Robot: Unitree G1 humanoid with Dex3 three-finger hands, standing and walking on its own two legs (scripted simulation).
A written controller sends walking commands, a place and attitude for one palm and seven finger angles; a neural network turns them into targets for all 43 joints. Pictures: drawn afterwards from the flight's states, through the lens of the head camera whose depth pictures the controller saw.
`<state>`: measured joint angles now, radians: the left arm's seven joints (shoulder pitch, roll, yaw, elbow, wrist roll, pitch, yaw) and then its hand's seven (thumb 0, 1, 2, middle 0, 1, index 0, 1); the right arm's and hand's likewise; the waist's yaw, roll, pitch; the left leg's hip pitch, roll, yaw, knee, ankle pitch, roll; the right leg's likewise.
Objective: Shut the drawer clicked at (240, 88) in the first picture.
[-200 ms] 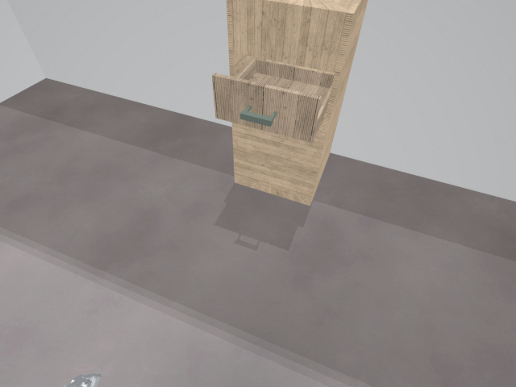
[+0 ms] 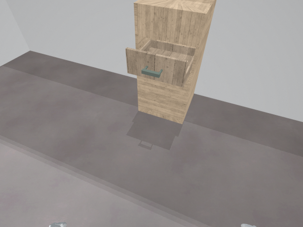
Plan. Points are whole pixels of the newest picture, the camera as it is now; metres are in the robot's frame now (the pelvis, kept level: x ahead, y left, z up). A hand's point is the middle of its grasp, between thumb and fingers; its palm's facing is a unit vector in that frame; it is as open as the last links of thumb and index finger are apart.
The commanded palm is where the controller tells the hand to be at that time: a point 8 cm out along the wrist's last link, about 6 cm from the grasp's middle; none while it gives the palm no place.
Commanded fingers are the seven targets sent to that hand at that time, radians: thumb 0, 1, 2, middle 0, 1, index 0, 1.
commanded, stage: stand and wait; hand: left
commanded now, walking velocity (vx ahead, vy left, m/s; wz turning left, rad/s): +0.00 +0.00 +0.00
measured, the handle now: (152, 71) +0.99 +0.05 -0.14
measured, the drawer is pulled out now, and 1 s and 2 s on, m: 0.19 0.19 0.19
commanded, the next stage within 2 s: look at it before walking up in 0.62 s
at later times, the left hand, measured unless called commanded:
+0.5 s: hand out of the picture +0.05 +0.22 -0.15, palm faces -0.04 -0.94 -0.33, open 7.4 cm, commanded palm none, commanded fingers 0.00 0.90 0.90 -0.20 -0.30 -0.20 -0.30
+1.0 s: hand out of the picture +0.07 +0.21 -0.15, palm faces -0.04 -0.95 -0.32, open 7.4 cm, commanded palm none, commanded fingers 0.00 0.90 0.90 -0.20 -0.30 -0.20 -0.30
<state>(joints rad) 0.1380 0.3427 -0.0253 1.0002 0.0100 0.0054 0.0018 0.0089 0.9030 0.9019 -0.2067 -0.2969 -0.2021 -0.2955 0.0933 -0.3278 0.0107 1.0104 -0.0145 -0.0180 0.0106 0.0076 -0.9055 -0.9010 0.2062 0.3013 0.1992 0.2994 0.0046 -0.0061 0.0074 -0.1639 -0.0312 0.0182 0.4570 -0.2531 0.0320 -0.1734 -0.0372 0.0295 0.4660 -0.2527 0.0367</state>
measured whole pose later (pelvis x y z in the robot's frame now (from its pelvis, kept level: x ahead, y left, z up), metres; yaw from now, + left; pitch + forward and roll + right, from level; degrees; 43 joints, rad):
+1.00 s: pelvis +0.00 -0.03 +0.01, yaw -1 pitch -2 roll +0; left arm 0.15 0.32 -0.01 1.09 0.01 -0.01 0.01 0.01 0.90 0.90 -0.21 -0.30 -0.20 -0.30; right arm 0.13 -0.32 0.01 1.13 -0.01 -0.02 0.00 0.01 -0.91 -0.90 0.20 0.30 0.20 0.30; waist 0.00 0.00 0.02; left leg -0.14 0.01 0.01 0.37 -0.20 -0.01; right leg -0.16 0.01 0.02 0.39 -0.20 0.00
